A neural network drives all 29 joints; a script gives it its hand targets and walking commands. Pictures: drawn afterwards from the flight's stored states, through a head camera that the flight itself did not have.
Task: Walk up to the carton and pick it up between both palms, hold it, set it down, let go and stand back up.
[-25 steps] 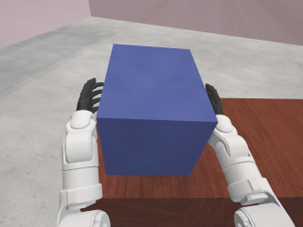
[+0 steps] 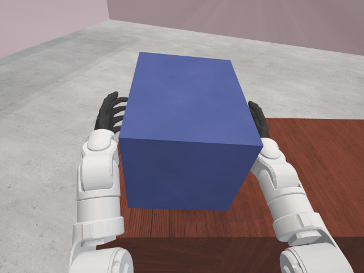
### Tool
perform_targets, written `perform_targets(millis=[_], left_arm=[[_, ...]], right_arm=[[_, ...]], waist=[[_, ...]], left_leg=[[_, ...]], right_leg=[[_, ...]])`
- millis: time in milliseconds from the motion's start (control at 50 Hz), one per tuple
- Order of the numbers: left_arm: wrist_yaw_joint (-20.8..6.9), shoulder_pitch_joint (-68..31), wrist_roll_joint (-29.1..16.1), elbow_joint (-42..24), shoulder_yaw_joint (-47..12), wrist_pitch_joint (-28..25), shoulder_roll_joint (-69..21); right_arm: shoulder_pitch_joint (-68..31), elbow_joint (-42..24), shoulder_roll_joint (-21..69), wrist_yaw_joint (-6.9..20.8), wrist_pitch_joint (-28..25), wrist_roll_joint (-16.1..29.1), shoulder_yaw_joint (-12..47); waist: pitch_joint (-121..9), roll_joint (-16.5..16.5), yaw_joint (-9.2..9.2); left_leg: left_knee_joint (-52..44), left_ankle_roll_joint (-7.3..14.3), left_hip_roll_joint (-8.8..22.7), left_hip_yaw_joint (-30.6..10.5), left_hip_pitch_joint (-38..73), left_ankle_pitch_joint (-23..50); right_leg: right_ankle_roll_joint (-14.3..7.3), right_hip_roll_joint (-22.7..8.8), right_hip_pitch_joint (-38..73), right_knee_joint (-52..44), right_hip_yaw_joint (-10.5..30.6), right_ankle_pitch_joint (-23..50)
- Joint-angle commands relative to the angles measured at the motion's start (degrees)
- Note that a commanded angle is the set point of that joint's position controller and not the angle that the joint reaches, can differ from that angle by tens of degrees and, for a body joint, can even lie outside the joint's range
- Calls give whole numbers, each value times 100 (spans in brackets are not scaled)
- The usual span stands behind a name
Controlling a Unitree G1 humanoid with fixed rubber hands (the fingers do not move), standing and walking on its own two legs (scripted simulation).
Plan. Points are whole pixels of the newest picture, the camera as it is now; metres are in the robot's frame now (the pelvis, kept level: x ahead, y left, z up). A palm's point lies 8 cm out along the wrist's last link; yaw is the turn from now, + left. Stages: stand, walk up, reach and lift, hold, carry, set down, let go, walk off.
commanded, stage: hold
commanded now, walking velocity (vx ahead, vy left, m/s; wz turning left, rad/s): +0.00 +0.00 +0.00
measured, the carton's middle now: (182, 129) +0.42 +0.00 +0.15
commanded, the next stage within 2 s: set down in 0.94 s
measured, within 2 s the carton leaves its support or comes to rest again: neither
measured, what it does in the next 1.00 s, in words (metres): stands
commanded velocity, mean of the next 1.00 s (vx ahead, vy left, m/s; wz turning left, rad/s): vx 0.00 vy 0.00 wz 0.00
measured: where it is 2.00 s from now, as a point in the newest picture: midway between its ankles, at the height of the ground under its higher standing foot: outside the picture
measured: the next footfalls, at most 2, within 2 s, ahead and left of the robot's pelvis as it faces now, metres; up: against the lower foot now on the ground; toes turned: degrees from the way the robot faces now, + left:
none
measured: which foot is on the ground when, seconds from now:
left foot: down 0.00-1.00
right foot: down 0.00-1.00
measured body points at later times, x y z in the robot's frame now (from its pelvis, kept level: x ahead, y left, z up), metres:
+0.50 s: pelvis +0.00 +0.00 +0.00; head -0.03 +0.03 +0.45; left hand +0.38 +0.16 +0.19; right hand +0.38 -0.16 +0.17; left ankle +0.02 +0.13 -0.75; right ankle +0.00 -0.13 -0.75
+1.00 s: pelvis +0.00 +0.00 +0.00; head -0.04 +0.03 +0.45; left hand +0.37 +0.16 +0.19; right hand +0.37 -0.16 +0.17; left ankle +0.02 +0.13 -0.75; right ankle +0.00 -0.13 -0.75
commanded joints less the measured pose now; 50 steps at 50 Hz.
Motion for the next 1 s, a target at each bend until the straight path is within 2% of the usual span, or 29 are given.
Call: perform_targets(millis=[0, 60, 80, 100, 120, 140, 200, 220, 240, 260, 280, 300, 320, 340, 360, 400, 500, 520, 580, 680, 700, 720, 780, 820, 840, 880, 920, 940, 980], left_arm=[[-709, -2839, -763, -371, -2782, -188, -2925], [-751, -2702, -758, -319, -2750, -133, -2860], [-769, -2708, -757, -427, -2753, -134, -2813], [-776, -2708, -746, -466, -2762, -130, -2805], [-767, -2759, -828, -593, -2909, -161, -2836], [-759, -2756, -815, -581, -2836, -166, -2823], [-743, -2907, -839, -698, -2925, -201, -2830], [-737, -2797, -795, -486, -2838, -165, -2853], [-729, -2844, -838, -688, -2902, -189, -2769], [-738, -2797, -781, -527, -2790, -169, -2751], [-723, -2837, -819, -687, -2891, -178, -2856], [-730, -2844, -809, -512, -2858, -156, -2850], [-725, -2857, -789, -541, -2803, -178, -2862], [-733, -2750, -767, -309, -2764, -149, -2851], [-739, -2853, -789, -406, -2841, -170, -2879], [-723, -2994, -863, -492, -2914, -221, -2865], [-692, -2998, -874, -481, -2968, -249, -2931], [-683, -2927, -854, -369, -2939, -220, -2917], [-698, -2873, -811, -299, -2878, -189, -2886], [-728, -2813, -831, -518, -2835, -173, -2866], [-710, -2855, -821, -557, -2882, -192, -2873], [-722, -2829, -741, -454, -2770, -178, -2846], [-744, -2900, -700, -520, -2700, -136, -2811], [-754, -2855, -755, -493, -2735, -139, -2852], [-740, -2875, -748, -441, -2791, -123, -2838], [-728, -2873, -743, -390, -2753, -163, -2878], [-722, -3016, -777, -477, -2818, -170, -2893], [-770, -3126, -865, -747, -2906, -222, -2798], [-808, -3059, -879, -613, -2843, -271, -2822]], right_arm=[[-4318, -1854, 3075, 659, -418, 448, 2267], [-4398, -2076, 3016, 591, -409, 522, 2360], [-4293, -2008, 2986, 569, -386, 519, 2322], [-4345, -2124, 2982, 565, -383, 548, 2353], [-4284, -2191, 3048, 548, -389, 563, 2359], [-4448, -2337, 3053, 538, -383, 592, 2454], [-4214, -2160, 3101, 542, -331, 508, 2412], [-4352, -2153, 3104, 552, -336, 515, 2415], [-4163, -2122, 3073, 562, -324, 523, 2402], [-4227, -2043, 3062, 559, -317, 522, 2377], [-4207, -2051, 3092, 585, -323, 545, 2373], [-4246, -2023, 3052, 589, -330, 508, 2340], [-4249, -1998, 3102, 602, -328, 488, 2338], [-4314, -2047, 3056, 598, -339, 430, 2255], [-4266, -1982, 3077, 603, -352, 433, 2249], [-4497, -2091, 3092, 618, -398, 443, 2258], [-4392, -2077, 3103, 633, -420, 430, 2276], [-4374, -1977, 3036, 636, -393, 430, 2248], [-4362, -1946, 3024, 656, -390, 413, 2215], [-4363, -2143, 3066, 622, -394, 511, 2346], [-4397, -2094, 3049, 626, -393, 550, 2375], [-4380, -1968, 3087, 616, -377, 500, 2372], [-4302, -1840, 3055, 622, -350, 498, 2327], [-4426, -2037, 3097, 618, -377, 514, 2379], [-4412, -2063, 3066, 610, -387, 478, 2263], [-4432, -2015, 3114, 620, -392, 472, 2336], [-4350, -1839, 3020, 634, -383, 452, 2210], [-4162, -2094, 2958, 627, -381, 428, 2065], [-4258, -2257, 2946, 633, -416, 360, 2013]], waist=[[-2126, 390, -34], [-2094, 300, -58], [-2082, 351, -151], [-2074, 348, -27], [-2182, 312, -164], [-2184, 312, -31], [-2165, 383, -106], [-2084, 363, -1], [-2184, 384, -71], [-2009, 331, -2], [-2109, 438, 11], [-2131, 401, -44], [-2080, 422, 5], [-2011, 385, -25], [-2144, 382, -119], [-2299, 414, -44], [-2366, 431, -115], [-2185, 480, -80], [-2159, 428, -82], [-2242, 325, -20], [-2228, 389, -73], [-2099, 322, 11], [-1958, 347, 56], [-2053, 340, 38], [-2065, 429, -30], [-2102, 293, 21], [-2059, 473, -44], [-2372, 651, 14], [-2450, 605, 4]], left_leg=[[-15, -43, -419, 236, 806, 1523], [9, -50, -430, 240, 726, 1617], [32, -65, -425, 232, 767, 1666], [55, -60, -444, 255, 735, 1689], [53, -87, -453, 252, 778, 1721], [60, -64, -463, 235, 737, 1709], [-2, -60, -439, 205, 772, 1601], [4, -53, -435, 226, 701, 1527], [-9, -53, -462, 230, 699, 1457], [-29, -39, -452, 238, 625, 1418], [-34, -52, -440, 222, 689, 1426], [-39, -45, -430, 225, 720, 1440], [-83, -44, -410, 225, 670, 1361], [-81, -28, -425, 233, 646, 1276], [-73, -45, -413, 249, 771, 1283], [-59, -40, -416, 230, 732, 1258], [-3, -46, -416, 197, 865, 1489], [-40, -66, -410, 217, 826, 1387], [-56, -65, -389, 219, 758, 1334], [-2, -49, -412, 226, 797, 1602], [12, -74, -422, 232, 820, 1625], [3, -50, -406, 243, 753, 1579], [-59, -26, -410, 279, 663, 1416], [-64, -14, -422, 259, 677, 1405], [-53, -49, -430, 282, 666, 1340], [-72, -16, -418, 268, 686, 1339], [-57, -58, -406, 248, 764, 1355], [-46, -27, -507, 419, 868, 1358], [-24, -27, -521, 416, 904, 1457]], right_leg=[[73, 472, 413, -40, -213, 1077], [71, 482, 565, -16, -200, 1325], [70, 478, 574, -7, -180, 1381], [79, 491, 626, 16, -183, 1408], [80, 481, 655, 37, -181, 1523], [103, 480, 612, 46, -172, 1530], [106, 469, 520, -1, -169, 1326], [85, 473, 513, -5, -179, 1241], [104, 458, 537, 16, -150, 1323], [92, 454, 485, -2, -158, 1282], [100, 478, 475, 8, -144, 1181], [90, 472, 444, -10, -182, 1133], [92, 482, 402, -20, -190, 1010], [54, 463, 369, -59, -185, 915], [68, 459, 375, -63, -188, 955], [39, 475, 370, -25, -188, 869], [68, 477, 308, -29, -217, 1064], [50, 478, 196, -47, -219, 844], [44, 479, 319, -45, -209, 818], [85, 493, 427, 0, -191, 1212], [70, 484, 470, 10, -180, 1207], [70, 491, 481, -4, -187, 1222], [77, 468, 467, -31, -158, 1058], [88, 486, 490, -25, -186, 1091], [69, 475, 403, -24, -196, 971], [66, 474, 425, -35, -187, 980], [41, 469, 302, -48, -197, 888], [79, 421, 330, 24, -314, 1100], [108, 424, 301, 38, -306, 1229]])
